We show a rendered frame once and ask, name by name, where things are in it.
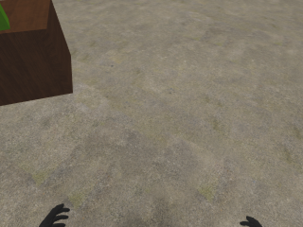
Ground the right robot hand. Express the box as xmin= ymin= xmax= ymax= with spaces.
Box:
xmin=240 ymin=216 xmax=262 ymax=227

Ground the carton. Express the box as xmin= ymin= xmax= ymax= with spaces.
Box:
xmin=0 ymin=4 xmax=10 ymax=31

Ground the left robot hand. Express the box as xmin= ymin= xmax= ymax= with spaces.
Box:
xmin=39 ymin=203 xmax=70 ymax=227

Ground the pedestal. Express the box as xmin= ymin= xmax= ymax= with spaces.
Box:
xmin=0 ymin=0 xmax=73 ymax=106

